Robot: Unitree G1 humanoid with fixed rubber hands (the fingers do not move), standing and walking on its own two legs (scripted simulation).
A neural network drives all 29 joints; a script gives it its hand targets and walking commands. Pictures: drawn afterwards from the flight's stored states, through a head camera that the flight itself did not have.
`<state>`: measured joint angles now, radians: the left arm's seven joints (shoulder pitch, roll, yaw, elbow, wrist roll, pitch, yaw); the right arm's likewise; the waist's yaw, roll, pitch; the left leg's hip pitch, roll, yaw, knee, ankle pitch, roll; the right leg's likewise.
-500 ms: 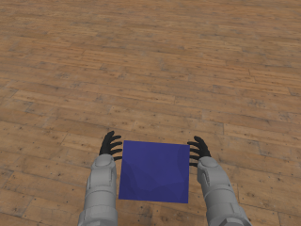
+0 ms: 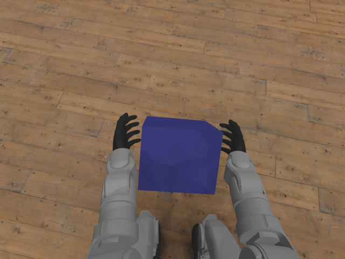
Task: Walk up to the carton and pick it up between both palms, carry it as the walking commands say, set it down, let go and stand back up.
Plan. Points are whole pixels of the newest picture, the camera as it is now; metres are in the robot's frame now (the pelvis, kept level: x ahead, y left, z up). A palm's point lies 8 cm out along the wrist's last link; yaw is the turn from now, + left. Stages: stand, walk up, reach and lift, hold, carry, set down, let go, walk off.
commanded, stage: set down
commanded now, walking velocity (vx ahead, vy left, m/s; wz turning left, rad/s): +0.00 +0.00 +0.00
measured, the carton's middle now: (176, 150) +0.40 +0.02 -0.15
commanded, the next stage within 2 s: none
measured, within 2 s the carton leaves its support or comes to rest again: neither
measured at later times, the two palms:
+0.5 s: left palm (126, 152) +0.39 +0.15 -0.12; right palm (222, 154) +0.39 -0.11 -0.14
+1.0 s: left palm (132, 153) +0.41 +0.15 -0.21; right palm (215, 153) +0.42 -0.11 -0.23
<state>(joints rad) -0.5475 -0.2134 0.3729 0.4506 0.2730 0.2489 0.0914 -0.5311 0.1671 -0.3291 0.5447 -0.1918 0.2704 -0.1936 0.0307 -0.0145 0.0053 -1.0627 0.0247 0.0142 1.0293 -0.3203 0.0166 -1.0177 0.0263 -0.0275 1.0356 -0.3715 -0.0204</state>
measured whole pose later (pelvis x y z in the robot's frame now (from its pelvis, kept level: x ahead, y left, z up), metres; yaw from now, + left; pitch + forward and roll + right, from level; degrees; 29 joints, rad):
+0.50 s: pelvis -0.02 +0.00 -0.09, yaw +1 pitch +29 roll -1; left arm -0.70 -0.17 0.40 0.57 0.24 0.28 0.19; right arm -0.70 0.11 -0.32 0.68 -0.15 0.31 -0.24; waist 0.02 0.00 -0.14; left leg -1.50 0.00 0.01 1.41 -0.42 0.02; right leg -1.45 0.02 -0.02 1.44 -0.50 -0.01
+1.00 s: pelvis -0.03 -0.01 -0.16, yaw +2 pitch +34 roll -1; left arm -0.87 -0.10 0.39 0.65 0.19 0.27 0.21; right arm -0.87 0.05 -0.31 0.74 -0.11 0.30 -0.28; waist 0.02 0.01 -0.10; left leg -1.80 -0.01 -0.02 1.65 -0.45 0.00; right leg -1.75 0.04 -0.03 1.69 -0.55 -0.02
